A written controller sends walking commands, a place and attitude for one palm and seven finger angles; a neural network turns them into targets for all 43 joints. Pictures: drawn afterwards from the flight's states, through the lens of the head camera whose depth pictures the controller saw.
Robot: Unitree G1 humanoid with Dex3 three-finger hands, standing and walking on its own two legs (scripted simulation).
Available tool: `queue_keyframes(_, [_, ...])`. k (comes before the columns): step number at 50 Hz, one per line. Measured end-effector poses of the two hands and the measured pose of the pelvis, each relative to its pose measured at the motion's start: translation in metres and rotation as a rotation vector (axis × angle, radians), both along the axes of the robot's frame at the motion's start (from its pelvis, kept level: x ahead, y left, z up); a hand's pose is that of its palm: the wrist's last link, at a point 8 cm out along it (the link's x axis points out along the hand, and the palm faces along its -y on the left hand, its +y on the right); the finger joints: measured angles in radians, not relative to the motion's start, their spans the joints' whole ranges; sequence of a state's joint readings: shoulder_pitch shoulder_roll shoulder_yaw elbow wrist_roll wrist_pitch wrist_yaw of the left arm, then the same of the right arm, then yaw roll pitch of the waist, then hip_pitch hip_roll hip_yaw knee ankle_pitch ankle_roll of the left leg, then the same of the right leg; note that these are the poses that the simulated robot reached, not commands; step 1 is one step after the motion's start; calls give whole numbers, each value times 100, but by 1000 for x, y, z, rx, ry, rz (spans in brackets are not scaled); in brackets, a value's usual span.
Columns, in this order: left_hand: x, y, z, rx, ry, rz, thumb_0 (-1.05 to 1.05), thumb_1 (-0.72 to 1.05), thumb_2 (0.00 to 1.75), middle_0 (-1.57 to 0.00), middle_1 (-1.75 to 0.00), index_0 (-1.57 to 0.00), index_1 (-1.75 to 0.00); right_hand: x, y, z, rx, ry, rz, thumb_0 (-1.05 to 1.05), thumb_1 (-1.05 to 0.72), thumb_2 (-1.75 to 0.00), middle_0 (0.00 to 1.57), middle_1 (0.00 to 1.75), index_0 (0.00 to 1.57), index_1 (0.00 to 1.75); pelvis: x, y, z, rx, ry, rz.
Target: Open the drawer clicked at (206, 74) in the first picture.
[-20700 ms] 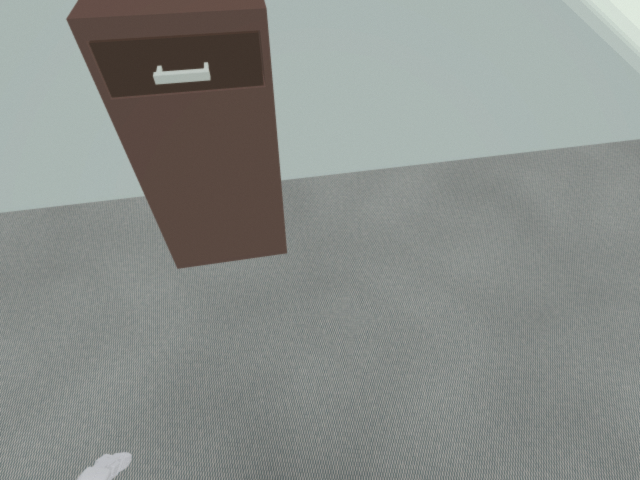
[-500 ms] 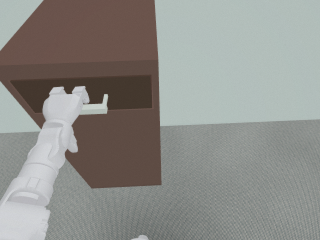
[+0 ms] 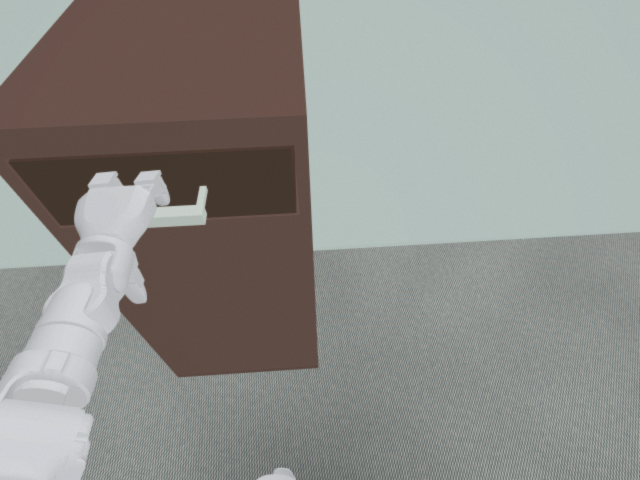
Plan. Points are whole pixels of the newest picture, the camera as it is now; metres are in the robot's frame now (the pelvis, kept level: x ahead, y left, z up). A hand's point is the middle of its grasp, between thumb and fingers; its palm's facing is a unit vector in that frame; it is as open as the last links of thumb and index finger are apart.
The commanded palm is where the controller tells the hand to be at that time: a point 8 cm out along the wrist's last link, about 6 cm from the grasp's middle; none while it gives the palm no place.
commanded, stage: lift the fingers back up to retry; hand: left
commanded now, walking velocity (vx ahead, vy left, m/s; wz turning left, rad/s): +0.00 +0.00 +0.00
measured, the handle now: (162, 206) +0.47 +0.26 +0.06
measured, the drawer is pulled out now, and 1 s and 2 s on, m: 0.00 0.00 0.00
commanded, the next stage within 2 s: re-aim the fingers above the handle in 0.74 s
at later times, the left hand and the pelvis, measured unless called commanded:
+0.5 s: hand (124, 210) +0.42 +0.28 +0.11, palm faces +0.05 -0.05 -1.00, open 13.8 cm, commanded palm +0.39 +0.27 +0.17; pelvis +0.02 +0.01 +0.02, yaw -1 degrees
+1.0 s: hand (130, 211) +0.41 +0.26 +0.11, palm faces +0.03 -0.07 -1.00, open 13.8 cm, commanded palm +0.39 +0.26 +0.18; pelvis +0.02 +0.01 +0.02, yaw +1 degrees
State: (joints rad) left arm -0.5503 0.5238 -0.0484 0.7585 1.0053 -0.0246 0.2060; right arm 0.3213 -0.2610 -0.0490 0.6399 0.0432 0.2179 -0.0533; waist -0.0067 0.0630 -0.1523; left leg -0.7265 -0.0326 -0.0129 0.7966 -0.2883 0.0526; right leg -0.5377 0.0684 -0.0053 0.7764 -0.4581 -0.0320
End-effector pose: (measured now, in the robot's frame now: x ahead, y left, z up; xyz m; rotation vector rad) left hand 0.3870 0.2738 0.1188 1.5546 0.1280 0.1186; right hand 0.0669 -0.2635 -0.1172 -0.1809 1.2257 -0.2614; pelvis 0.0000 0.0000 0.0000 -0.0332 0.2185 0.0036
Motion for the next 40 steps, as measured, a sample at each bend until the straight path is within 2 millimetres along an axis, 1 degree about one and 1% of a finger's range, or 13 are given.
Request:
queue_keyframes(7, [0,0,2,-13,10,1,0,-49,30,-24,-127,-32,-120,14,3,4,1,-35,-2,0,-91,-90,20,30,20,30,3,1,3,-1,-13,1])
queue_keyframes(13, [6,-1,8,-31,16,-16,0,-49,30,-29,-125,-32,-120,29,7,10,-1,-72,1,0,-91,-90,20,30,20,30,8,2,7,0,-23,-2])
queue_keyframes(19, [8,-6,25,-44,-32,-44,0,-49,30,-31,-122,-32,-120,45,10,15,6,-109,-1,0,-91,-90,20,30,20,30,15,5,11,3,-33,-14])
queue_keyframes(25, [6,1,45,-32,-56,3,0,-49,30,-32,-121,-32,-120,62,15,19,27,-140,15,1,-91,-90,20,30,20,30,21,8,15,8,-51,-16])
queue_keyframes(30, [4,6,54,-33,-18,32,0,-49,30,-32,-120,-31,-120,78,19,24,33,-163,42,1,-91,-90,20,30,20,30,23,8,18,12,-71,-7])
queue_keyframes(32, [3,6,55,-37,5,30,0,-49,30,-32,-120,-31,-120,83,20,26,31,-173,52,1,-91,-90,20,30,20,30,23,8,19,14,-77,-2])
queue_keyframes(35, [3,5,50,-45,48,16,0,-49,30,-32,-120,-31,-120,89,20,29,26,-184,67,1,-91,-90,20,30,20,30,23,7,20,15,-82,2])
queue_keyframes(40, [0,0,42,-58,69,-47,0,-49,30,-32,-120,-31,-120,92,19,31,12,-188,78,0,-91,-90,20,30,20,30,21,6,20,14,-78,3])
